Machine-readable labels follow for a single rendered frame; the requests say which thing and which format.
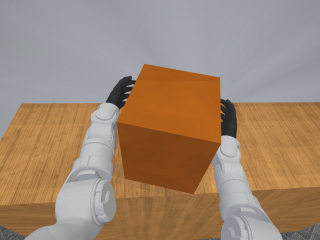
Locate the right robot hand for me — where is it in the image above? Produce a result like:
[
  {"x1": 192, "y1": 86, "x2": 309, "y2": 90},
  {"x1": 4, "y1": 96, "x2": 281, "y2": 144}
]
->
[{"x1": 220, "y1": 99, "x2": 237, "y2": 139}]

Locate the robot left upper arm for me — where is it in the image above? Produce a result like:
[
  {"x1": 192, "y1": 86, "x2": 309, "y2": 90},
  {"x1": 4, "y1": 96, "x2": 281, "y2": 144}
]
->
[{"x1": 24, "y1": 178, "x2": 117, "y2": 240}]

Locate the pedestal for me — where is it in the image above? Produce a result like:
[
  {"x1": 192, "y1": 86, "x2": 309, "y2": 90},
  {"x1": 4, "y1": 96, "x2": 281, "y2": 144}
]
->
[{"x1": 0, "y1": 102, "x2": 320, "y2": 240}]

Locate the carton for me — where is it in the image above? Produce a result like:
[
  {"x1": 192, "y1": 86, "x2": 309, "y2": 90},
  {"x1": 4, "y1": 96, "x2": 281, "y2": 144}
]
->
[{"x1": 116, "y1": 64, "x2": 222, "y2": 194}]

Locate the robot right upper arm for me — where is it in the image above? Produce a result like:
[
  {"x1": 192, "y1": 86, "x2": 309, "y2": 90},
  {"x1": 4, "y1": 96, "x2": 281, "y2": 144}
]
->
[{"x1": 221, "y1": 214, "x2": 283, "y2": 240}]

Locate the left robot hand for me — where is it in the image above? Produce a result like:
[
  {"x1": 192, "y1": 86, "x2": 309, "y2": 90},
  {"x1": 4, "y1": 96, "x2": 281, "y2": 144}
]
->
[{"x1": 105, "y1": 76, "x2": 136, "y2": 110}]

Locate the right robot forearm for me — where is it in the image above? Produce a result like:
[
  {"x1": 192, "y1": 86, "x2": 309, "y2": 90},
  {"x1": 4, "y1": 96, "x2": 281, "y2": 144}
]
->
[{"x1": 211, "y1": 135, "x2": 274, "y2": 225}]

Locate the left robot forearm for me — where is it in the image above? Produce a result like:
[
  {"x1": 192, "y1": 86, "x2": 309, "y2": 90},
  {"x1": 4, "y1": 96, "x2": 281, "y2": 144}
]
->
[{"x1": 55, "y1": 102, "x2": 120, "y2": 219}]

